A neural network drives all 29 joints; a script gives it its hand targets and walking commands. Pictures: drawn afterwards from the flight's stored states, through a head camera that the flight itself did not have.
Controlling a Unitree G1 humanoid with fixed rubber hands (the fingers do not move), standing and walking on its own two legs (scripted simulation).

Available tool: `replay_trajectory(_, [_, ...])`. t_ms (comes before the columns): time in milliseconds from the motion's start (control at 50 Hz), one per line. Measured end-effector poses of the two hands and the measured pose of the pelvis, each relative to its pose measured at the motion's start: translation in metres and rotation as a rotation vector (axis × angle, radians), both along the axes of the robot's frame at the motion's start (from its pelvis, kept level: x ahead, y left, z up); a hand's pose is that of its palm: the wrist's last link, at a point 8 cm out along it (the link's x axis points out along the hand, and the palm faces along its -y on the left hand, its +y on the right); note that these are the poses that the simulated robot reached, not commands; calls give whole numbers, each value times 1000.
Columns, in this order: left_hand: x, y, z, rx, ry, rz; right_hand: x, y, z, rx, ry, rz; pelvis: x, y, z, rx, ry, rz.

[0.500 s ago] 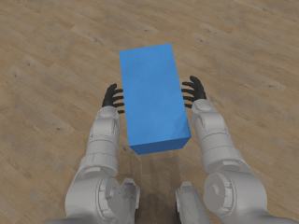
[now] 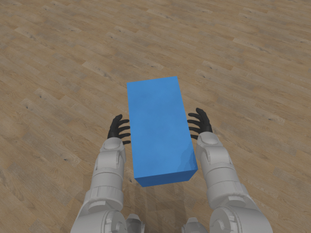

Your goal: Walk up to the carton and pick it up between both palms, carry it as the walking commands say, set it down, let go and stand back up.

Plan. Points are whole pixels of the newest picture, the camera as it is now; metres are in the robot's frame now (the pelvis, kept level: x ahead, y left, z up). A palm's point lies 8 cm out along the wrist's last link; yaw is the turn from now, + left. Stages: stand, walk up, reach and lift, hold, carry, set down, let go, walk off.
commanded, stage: reach and lift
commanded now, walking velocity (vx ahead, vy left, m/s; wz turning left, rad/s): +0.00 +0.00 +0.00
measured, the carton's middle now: (159, 134) +0.44 +0.03 -0.10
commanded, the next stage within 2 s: none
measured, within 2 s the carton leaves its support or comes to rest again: neither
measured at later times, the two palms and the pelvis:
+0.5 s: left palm (109, 136) +0.36 +0.15 +0.05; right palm (212, 134) +0.37 -0.10 +0.05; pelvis +0.01 +0.01 +0.04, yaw -1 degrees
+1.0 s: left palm (105, 132) +0.34 +0.13 +0.11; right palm (226, 132) +0.34 -0.11 +0.11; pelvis +0.01 +0.00 +0.06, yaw -1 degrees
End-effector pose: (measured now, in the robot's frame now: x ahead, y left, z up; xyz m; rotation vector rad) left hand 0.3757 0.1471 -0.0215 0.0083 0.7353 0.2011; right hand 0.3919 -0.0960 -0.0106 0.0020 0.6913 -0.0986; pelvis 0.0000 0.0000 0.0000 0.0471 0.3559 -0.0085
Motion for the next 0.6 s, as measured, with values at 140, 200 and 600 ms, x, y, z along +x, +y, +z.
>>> replay_trajectory(140, [-6, -2, 20, -5, 0, 6, -7, -2, 19, 0, 2, -3, 3, 2, 13, -4, -61, -2])
replay_trajectory(200, [-9, -2, 27, -10, -1, 7, -9, -2, 28, 1, 3, -2, 5, 3, 19, -6, -82, -4])
replay_trajectory(600, [-21, -3, 82, 6, -7, -20, -34, -4, 72, -18, 18, 12, 18, 9, 48, -16, -239, -10])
